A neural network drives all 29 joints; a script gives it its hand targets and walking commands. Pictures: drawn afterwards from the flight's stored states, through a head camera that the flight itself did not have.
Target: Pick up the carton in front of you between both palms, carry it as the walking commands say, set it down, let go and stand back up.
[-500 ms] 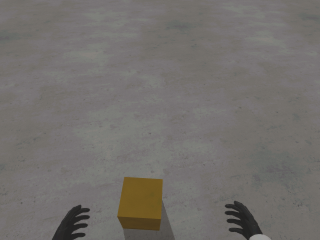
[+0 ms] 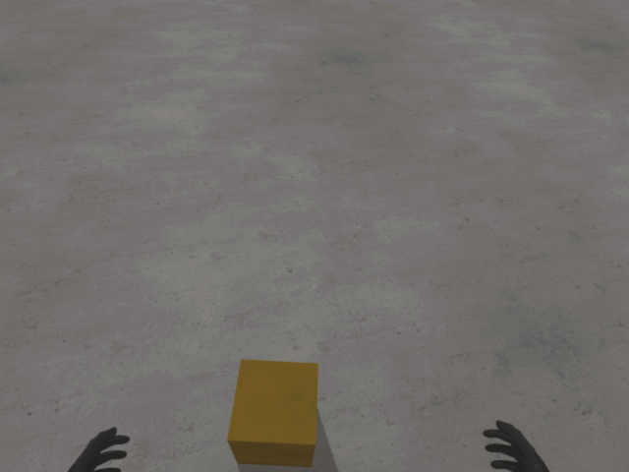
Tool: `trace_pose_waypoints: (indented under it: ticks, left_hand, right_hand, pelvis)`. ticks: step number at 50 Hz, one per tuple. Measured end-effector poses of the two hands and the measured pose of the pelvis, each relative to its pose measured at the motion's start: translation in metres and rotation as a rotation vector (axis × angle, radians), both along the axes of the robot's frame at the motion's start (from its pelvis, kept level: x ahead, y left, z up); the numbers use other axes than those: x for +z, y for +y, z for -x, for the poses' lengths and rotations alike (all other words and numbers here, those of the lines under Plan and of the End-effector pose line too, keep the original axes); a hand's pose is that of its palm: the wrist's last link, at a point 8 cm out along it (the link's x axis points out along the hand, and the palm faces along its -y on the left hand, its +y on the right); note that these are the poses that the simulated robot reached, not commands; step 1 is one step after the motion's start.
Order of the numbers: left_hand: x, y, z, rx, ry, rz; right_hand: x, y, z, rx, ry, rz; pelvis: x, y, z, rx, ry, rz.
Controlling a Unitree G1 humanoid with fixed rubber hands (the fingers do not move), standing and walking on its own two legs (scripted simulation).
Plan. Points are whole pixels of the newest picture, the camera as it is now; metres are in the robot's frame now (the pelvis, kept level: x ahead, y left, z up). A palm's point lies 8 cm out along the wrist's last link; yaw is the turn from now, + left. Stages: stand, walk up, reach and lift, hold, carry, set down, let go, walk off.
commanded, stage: stand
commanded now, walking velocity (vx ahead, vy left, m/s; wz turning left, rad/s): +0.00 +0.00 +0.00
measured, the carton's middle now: (276, 414) +0.40 +0.07 -0.64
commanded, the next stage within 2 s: none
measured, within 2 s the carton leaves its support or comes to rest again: neither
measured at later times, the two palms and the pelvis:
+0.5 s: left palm out of the picture +0.13 +0.29 -0.09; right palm out of the picture +0.12 -0.29 -0.09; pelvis +0.00 +0.00 +0.00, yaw +0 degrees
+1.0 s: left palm out of the picture +0.08 +0.31 -0.09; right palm out of the picture +0.08 -0.30 -0.09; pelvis -0.02 +0.01 +0.01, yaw +0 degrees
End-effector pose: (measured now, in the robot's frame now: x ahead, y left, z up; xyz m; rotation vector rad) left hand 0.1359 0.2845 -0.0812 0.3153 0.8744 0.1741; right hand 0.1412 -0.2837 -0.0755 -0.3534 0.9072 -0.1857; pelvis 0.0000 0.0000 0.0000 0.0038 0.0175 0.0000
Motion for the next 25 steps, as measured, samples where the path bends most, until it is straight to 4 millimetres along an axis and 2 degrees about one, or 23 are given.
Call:
trace_pose_waypoints:
  ticks: [13, 25]
  left_hand:
    - [-0.006, 0.003, -0.008, -0.012, 0.039, -0.014]
    - [-0.008, 0.009, 0.009, -0.003, 0.073, -0.027]
  right_hand:
    - [-0.008, 0.002, -0.001, -0.024, 0.032, 0.002]
    - [-0.011, -0.005, 0.018, -0.041, 0.067, 0.007]
  pelvis:
    - [0.001, 0.005, -0.009, -0.009, 0.001, -0.004]
    - [0.003, 0.005, -0.002, -0.006, -0.018, -0.001]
